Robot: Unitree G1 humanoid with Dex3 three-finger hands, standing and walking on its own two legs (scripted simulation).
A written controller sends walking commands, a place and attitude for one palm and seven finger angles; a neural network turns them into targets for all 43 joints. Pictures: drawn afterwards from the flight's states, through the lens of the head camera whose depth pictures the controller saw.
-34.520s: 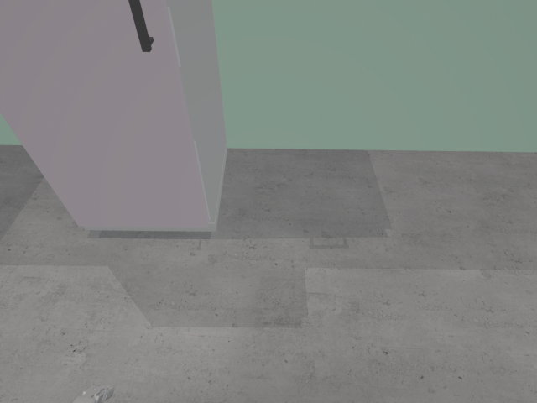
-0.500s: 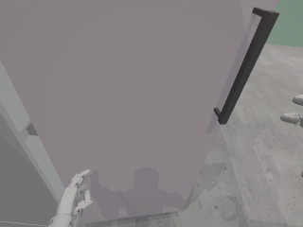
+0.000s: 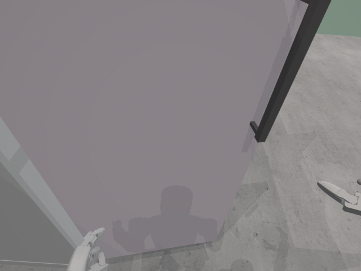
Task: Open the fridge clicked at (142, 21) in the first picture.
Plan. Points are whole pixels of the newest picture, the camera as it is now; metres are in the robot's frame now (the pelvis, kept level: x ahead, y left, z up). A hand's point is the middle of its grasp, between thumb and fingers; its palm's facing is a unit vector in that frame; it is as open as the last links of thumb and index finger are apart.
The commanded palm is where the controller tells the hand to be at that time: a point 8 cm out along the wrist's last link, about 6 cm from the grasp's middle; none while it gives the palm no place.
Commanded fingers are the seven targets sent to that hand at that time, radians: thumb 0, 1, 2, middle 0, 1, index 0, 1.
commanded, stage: draw the hand back to the body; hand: right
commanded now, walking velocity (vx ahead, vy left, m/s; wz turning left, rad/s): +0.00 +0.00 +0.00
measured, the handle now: (278, 80) +0.39 -0.19 +0.27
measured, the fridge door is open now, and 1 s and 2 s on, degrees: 78 78 78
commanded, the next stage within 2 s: step back with the hand held close in 0.72 s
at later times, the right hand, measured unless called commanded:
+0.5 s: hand (342, 198) +0.20 -0.26 +0.17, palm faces +0.50 +0.77 -0.40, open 7.8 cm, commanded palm +0.15 -0.29 +0.18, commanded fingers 0.00 -0.90 -0.90 0.20 0.30 0.20 0.30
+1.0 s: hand (334, 193) +0.21 -0.26 +0.16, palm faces +0.46 +0.79 -0.41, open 7.4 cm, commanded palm +0.14 -0.29 +0.18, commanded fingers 0.00 -0.90 -0.90 0.20 0.30 0.20 0.30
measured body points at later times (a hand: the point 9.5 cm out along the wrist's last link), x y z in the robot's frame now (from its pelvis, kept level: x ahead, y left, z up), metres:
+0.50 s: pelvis +0.01 +0.01 +0.00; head -0.01 +0.03 +0.45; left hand +0.21 +0.24 -0.07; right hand +0.16 -0.30 +0.19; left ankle -0.01 +0.13 -0.73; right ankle +0.01 -0.09 -0.73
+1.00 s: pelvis +0.00 +0.01 +0.00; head +0.00 +0.02 +0.45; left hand +0.19 +0.24 -0.08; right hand +0.18 -0.30 +0.19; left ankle -0.01 +0.13 -0.73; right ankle +0.01 -0.09 -0.73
